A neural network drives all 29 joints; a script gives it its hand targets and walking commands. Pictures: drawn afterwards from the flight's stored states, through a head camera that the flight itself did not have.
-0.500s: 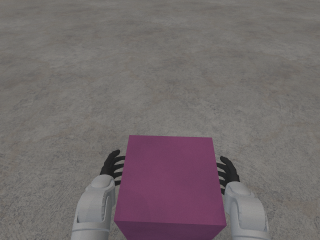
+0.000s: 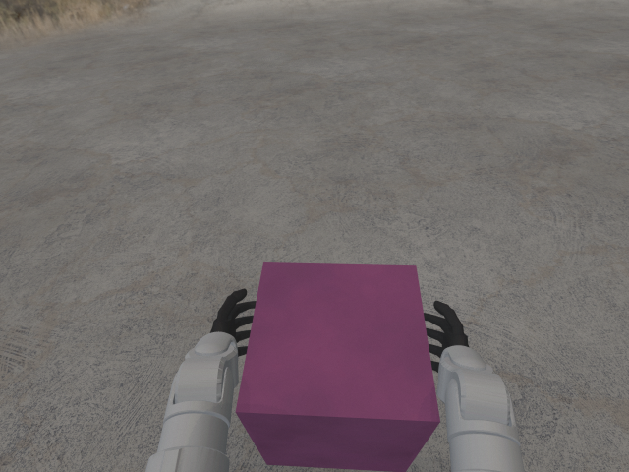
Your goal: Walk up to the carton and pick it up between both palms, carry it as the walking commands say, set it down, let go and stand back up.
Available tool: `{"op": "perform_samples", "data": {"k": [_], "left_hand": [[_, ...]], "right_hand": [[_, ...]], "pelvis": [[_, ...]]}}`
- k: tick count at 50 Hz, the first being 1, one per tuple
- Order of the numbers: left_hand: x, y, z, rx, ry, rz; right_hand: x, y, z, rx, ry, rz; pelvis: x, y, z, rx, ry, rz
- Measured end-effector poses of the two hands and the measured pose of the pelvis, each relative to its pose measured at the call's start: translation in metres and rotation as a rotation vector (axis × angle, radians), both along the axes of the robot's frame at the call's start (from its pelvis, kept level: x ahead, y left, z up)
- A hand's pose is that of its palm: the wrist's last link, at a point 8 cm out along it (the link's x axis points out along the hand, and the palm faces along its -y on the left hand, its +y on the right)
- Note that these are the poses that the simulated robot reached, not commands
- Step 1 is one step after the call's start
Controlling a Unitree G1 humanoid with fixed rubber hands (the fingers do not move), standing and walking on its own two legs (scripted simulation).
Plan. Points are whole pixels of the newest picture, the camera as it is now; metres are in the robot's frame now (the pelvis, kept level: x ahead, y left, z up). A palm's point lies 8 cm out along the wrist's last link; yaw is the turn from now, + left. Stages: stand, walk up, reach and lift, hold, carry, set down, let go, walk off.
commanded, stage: set down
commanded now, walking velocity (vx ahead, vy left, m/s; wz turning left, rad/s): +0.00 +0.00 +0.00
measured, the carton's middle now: (336, 370) +0.30 -0.02 -0.02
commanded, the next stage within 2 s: none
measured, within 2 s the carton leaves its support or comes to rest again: neither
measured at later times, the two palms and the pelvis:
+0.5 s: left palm (239, 357) +0.32 +0.13 -0.02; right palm (441, 376) +0.29 -0.17 -0.04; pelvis +0.02 +0.00 -0.01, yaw +1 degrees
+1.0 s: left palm (260, 377) +0.34 +0.11 -0.11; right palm (439, 396) +0.31 -0.19 -0.13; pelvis -0.01 +0.00 -0.06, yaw +0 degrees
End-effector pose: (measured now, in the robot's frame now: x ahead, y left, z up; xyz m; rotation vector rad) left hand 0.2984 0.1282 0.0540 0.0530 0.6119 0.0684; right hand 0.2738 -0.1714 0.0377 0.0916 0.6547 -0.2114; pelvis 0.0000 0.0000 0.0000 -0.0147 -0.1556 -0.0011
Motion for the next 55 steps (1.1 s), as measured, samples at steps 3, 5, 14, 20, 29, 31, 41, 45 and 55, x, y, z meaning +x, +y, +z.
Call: {"op": "perform_samples", "data": {"k": [3, 5, 14, 20, 29, 31, 41, 45, 55], "left_hand": [[0.003, -0.001, -0.006, 0.003, 0.022, -0.004], [0.005, -0.002, -0.011, 0.001, 0.032, 0.0], [0.018, -0.004, -0.036, 0.006, 0.068, -0.012], [0.024, -0.004, -0.055, 0.008, 0.079, -0.022], [0.025, -0.003, -0.089, -0.011, 0.084, -0.019], [0.025, -0.003, -0.097, -0.022, 0.085, -0.012], [0.035, -0.014, -0.136, -0.048, 0.068, 0.014], [0.041, -0.018, -0.149, -0.044, 0.054, 0.012], [0.051, -0.02, -0.18, -0.041, 0.048, 0.022]], "right_hand": [[0.002, -0.001, -0.008, 0.003, 0.021, -0.001], [0.004, -0.002, -0.013, 0.004, 0.032, 0.001], [0.012, -0.004, -0.038, -0.004, 0.068, 0.0], [0.016, -0.003, -0.056, -0.01, 0.078, -0.006], [0.015, -0.002, -0.087, 0.006, 0.079, -0.034], [0.015, -0.003, -0.095, 0.009, 0.078, -0.035], [0.025, -0.014, -0.137, 0.019, 0.057, -0.035], [0.03, -0.017, -0.152, 0.028, 0.042, -0.043], [0.043, -0.019, -0.183, 0.027, 0.037, -0.032]], "pelvis": [[0.002, -0.001, 0.0, 0.001, 0.004, 0.001], [0.004, -0.002, 0.0, 0.002, 0.014, 0.004], [0.014, -0.002, 0.0, 0.002, 0.081, 0.013], [0.019, 0.001, -0.003, 0.005, 0.149, 0.01], [0.019, 0.006, -0.01, 0.006, 0.258, 0.017], [0.016, 0.007, -0.013, 0.008, 0.279, 0.017], [-0.002, 0.009, -0.036, 0.017, 0.393, 0.009], [-0.007, 0.008, -0.047, 0.022, 0.442, 0.006], [-0.016, 0.001, -0.073, 0.032, 0.532, 0.006]]}}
